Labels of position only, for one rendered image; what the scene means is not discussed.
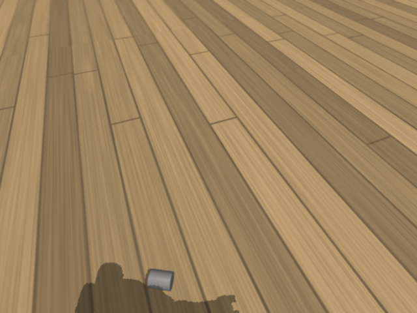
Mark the can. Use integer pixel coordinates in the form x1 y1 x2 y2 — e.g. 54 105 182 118
147 269 174 291

